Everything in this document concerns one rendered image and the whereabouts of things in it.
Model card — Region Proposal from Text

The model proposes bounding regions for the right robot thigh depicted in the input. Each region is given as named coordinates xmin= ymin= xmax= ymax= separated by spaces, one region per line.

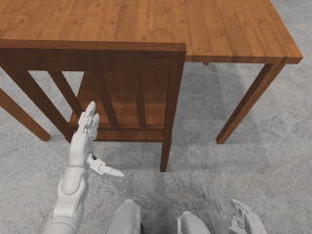
xmin=175 ymin=214 xmax=211 ymax=234

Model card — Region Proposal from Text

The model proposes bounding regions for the robot right hand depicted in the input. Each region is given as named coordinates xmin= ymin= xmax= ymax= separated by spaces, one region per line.
xmin=229 ymin=199 xmax=267 ymax=234

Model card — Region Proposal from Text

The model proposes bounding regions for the table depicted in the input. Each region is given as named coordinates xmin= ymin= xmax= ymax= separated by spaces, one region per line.
xmin=0 ymin=0 xmax=303 ymax=144

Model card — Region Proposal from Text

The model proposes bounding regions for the robot left hand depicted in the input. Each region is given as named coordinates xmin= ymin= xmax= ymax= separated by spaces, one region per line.
xmin=68 ymin=101 xmax=125 ymax=178

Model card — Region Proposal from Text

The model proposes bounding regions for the robot left forearm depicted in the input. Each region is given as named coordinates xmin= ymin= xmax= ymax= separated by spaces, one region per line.
xmin=41 ymin=166 xmax=90 ymax=234

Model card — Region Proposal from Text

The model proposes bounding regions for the chair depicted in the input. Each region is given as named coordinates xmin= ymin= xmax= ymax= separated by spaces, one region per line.
xmin=0 ymin=39 xmax=187 ymax=173

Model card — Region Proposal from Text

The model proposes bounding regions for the robot thigh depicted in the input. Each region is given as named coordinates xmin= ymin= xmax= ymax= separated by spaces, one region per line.
xmin=175 ymin=214 xmax=211 ymax=234
xmin=105 ymin=203 xmax=141 ymax=234

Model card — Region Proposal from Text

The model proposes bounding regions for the left robot thigh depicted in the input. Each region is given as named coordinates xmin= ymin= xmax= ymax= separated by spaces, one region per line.
xmin=105 ymin=203 xmax=141 ymax=234

